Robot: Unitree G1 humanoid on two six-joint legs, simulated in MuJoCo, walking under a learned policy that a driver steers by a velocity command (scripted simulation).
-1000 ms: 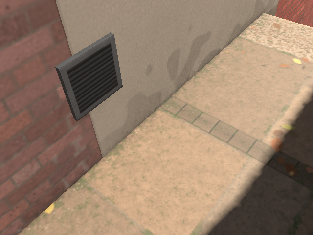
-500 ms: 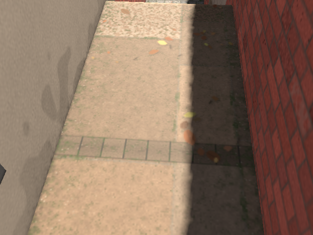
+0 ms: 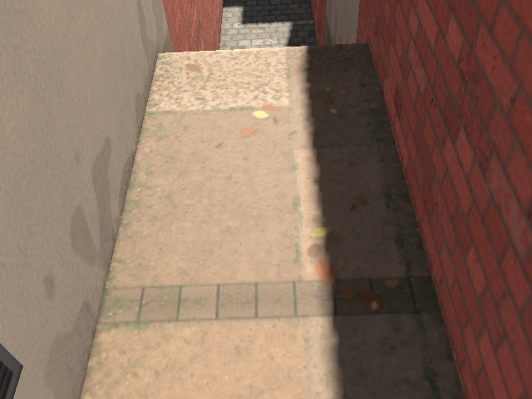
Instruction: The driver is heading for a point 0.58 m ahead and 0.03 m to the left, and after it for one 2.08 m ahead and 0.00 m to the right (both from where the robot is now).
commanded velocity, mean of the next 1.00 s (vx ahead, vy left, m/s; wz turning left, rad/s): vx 0.66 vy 0.00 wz -0.02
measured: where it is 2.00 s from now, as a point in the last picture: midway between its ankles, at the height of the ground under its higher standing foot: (264, 309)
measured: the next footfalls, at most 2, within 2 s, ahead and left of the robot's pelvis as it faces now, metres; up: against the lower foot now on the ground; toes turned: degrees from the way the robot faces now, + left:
right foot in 0.36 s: +0.12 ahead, -0.11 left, +0.00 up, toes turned -1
left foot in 0.80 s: +0.60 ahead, +0.17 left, +0.00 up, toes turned +3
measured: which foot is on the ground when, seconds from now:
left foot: down 0.00-0.38, up 0.40-0.78, down 0.80-1.00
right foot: down 0.00-0.16, up 0.18-0.34, down 0.36-0.82, up 0.84-1.00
